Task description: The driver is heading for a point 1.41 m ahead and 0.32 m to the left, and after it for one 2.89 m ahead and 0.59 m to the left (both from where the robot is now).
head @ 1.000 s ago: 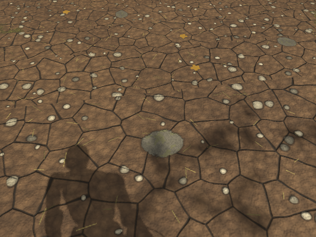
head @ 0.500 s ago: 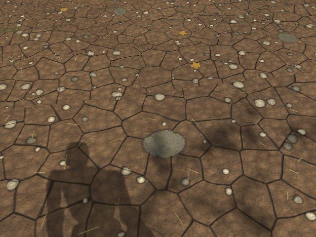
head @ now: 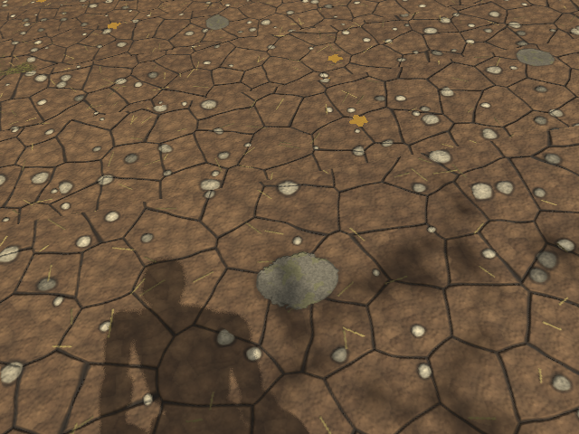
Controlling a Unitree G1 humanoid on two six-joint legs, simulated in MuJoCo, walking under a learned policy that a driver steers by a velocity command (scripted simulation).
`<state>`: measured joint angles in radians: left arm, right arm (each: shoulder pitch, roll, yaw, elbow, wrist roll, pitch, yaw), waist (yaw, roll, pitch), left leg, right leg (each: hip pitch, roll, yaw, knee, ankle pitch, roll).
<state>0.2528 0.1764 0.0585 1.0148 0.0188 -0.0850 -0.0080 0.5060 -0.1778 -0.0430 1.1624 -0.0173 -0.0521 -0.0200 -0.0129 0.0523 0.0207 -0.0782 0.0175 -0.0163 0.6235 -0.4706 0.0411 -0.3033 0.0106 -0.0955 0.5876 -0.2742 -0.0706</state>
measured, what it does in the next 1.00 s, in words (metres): walks ahead, turning left: left foot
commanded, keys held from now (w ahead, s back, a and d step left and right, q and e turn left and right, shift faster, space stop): w+q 0.16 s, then q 0.56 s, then no key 0.28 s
